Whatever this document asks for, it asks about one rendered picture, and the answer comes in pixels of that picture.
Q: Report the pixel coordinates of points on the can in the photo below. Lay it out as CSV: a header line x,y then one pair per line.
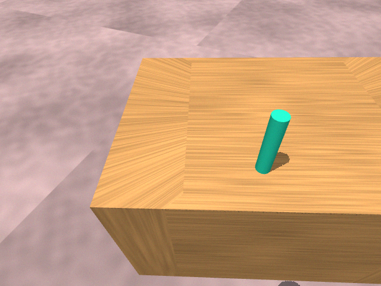
x,y
276,128

